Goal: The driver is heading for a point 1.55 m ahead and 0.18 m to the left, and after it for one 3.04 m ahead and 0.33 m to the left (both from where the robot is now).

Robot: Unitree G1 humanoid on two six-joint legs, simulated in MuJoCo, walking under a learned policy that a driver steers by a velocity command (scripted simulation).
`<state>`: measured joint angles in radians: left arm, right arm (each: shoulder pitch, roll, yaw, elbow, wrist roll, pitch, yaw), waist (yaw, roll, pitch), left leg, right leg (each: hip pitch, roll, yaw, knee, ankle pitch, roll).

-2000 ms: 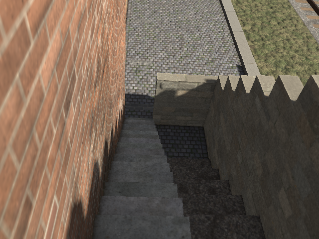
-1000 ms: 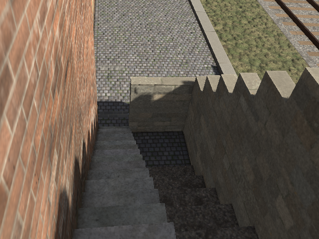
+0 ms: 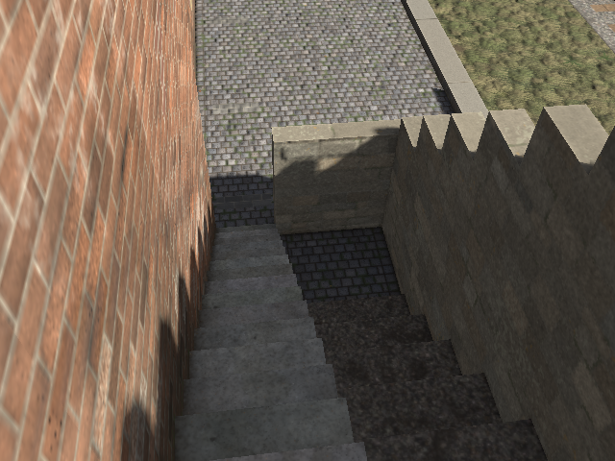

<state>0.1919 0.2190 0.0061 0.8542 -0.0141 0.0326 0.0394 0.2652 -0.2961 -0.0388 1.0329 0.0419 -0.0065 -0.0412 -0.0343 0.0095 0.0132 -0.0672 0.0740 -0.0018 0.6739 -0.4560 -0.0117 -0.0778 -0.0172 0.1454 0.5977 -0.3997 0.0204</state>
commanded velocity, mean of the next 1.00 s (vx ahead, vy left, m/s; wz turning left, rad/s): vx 0.14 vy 0.00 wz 0.00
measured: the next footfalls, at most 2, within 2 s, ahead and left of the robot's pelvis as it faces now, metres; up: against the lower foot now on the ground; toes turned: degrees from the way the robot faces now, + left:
left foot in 0.52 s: +0.23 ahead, +0.13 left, -0.20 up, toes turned +3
right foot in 0.82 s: +0.23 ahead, -0.07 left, -0.20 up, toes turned +9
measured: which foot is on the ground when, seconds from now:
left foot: down 0.00-0.22, up 0.24-0.50, down 0.52-0.82, up 0.84-1.00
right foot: down 0.00-0.50, up 0.52-0.80, down 0.82-1.00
